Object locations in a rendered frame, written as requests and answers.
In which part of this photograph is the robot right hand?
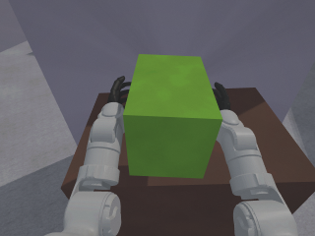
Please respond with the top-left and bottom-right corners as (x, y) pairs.
(212, 82), (231, 111)

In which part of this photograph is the robot left upper arm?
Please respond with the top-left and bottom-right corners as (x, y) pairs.
(44, 191), (122, 236)

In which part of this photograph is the robot left hand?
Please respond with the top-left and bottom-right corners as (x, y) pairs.
(107, 76), (132, 109)

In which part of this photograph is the robot left forearm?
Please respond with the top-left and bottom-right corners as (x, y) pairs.
(63, 102), (125, 228)

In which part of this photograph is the robot right forearm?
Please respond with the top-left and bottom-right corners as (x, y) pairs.
(216, 109), (299, 236)

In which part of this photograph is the carton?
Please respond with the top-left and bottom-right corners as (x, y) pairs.
(123, 54), (223, 179)

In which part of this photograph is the robot right upper arm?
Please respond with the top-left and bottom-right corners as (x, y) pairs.
(233, 200), (298, 236)

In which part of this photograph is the pedestal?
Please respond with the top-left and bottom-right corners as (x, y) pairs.
(60, 88), (315, 236)

